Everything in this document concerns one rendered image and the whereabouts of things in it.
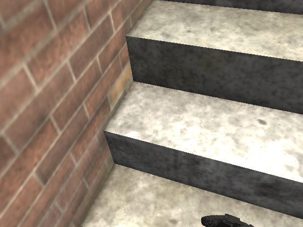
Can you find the right robot hand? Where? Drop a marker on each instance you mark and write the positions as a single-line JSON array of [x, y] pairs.
[[225, 220]]

